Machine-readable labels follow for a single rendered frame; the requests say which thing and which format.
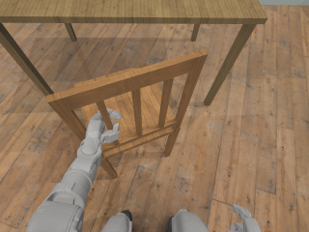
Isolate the left robot forearm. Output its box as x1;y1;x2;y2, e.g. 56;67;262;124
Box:
25;137;102;232

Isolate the robot right shin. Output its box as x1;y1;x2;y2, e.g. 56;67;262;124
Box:
177;209;187;214

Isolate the table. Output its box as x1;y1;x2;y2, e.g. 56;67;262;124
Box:
0;0;268;106

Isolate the right robot hand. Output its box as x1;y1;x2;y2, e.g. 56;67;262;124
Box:
227;204;262;232

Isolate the robot left upper arm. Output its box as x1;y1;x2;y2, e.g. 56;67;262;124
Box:
28;200;85;232

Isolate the left robot hand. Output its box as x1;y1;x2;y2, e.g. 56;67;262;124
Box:
85;107;123;144

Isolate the chair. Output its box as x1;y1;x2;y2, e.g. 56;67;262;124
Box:
46;49;208;180

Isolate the left robot thigh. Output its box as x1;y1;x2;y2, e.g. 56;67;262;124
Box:
100;215;132;232

